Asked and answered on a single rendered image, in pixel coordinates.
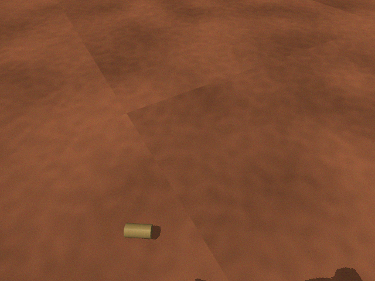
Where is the can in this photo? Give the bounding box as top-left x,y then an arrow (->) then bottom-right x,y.
124,223 -> 153,239

